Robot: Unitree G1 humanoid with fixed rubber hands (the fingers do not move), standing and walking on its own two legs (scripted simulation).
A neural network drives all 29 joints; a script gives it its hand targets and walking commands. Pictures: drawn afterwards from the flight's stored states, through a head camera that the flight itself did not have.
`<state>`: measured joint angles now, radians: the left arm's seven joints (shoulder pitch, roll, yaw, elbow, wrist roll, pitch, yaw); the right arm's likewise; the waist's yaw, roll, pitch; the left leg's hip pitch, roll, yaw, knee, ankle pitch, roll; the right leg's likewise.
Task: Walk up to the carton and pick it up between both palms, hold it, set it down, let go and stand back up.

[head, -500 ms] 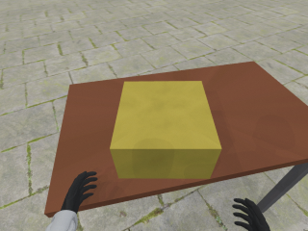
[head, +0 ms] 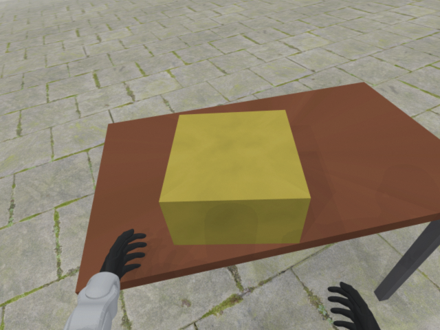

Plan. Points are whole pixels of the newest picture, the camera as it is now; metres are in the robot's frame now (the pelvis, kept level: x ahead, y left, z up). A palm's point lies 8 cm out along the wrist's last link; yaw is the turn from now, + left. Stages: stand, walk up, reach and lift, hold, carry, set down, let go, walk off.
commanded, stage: let go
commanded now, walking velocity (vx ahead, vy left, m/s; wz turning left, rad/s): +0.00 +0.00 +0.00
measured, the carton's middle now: (233, 172) +0.48 +0.01 +0.01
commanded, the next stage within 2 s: stand in 0.34 s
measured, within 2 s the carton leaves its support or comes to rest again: neither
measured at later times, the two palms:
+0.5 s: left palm (116, 273) +0.23 +0.23 +0.00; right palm out of the picture +0.16 -0.25 -0.09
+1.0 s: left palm (115, 272) +0.23 +0.23 +0.00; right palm out of the picture +0.12 -0.25 -0.13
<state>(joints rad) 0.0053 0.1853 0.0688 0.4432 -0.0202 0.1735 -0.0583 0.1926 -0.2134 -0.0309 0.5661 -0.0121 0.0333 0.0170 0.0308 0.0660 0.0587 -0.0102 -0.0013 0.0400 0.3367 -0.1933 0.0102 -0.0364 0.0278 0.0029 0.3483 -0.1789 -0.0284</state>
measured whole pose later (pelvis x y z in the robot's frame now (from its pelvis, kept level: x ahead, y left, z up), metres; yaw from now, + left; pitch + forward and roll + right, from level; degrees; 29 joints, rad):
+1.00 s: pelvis +0.02 +0.00 -0.01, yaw -5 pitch +2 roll +1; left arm 0.24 0.25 0.05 0.26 0.01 -0.11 0.02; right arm 0.21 -0.23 -0.03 0.77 -0.06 0.04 0.04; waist 0.04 0.01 -0.04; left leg -0.25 0.02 0.10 0.51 -0.30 0.01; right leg -0.31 0.06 0.08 0.54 -0.26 -0.03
